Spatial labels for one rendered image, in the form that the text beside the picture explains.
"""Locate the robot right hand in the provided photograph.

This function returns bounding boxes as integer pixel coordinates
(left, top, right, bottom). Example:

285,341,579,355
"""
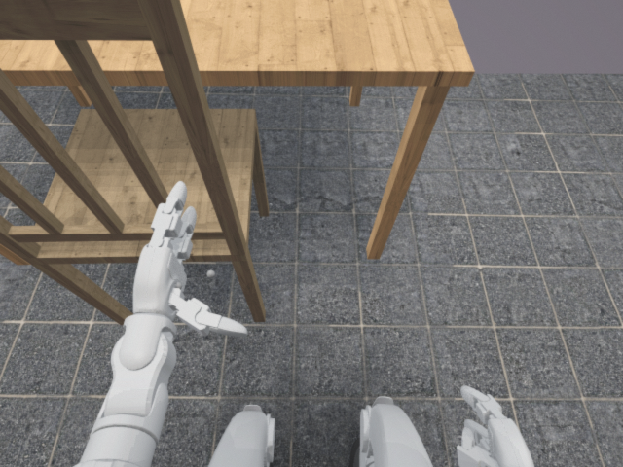
457,385,534,467

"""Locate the robot left thigh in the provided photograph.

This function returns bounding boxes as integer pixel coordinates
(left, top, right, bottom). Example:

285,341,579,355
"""
208,411,275,467

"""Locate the robot left hand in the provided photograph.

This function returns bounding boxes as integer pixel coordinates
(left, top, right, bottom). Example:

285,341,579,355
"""
133,181,247,337

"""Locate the table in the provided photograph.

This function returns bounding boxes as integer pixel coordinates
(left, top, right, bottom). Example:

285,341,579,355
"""
0,0,475,265

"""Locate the left robot forearm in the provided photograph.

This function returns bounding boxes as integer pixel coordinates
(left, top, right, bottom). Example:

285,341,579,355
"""
73,312,177,467

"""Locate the chair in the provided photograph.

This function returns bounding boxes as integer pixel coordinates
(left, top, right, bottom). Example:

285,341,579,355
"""
0,0,269,325

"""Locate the robot right thigh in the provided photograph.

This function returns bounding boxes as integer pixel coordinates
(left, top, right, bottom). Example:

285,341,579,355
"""
360,404,433,467

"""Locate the robot thigh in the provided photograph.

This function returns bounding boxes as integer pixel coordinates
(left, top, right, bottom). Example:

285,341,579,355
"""
208,411,275,467
360,404,433,467

